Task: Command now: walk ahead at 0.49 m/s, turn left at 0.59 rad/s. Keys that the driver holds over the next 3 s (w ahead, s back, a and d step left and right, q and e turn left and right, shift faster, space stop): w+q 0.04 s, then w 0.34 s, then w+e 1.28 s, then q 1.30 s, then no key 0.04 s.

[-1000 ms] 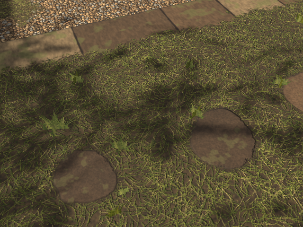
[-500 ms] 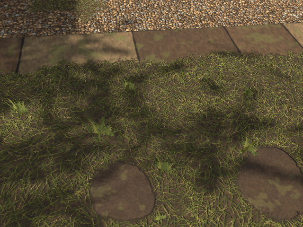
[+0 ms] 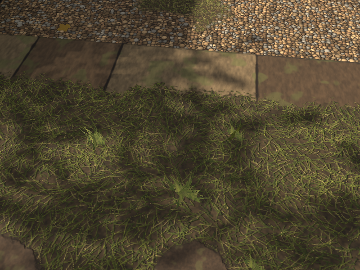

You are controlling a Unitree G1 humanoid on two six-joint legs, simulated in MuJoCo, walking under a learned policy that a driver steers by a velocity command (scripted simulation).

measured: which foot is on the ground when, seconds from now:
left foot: up 0.00-0.34, down 0.36-0.94, up 0.96-1.00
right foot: down 0.00-0.36, up 0.38-0.92, down 0.94-1.00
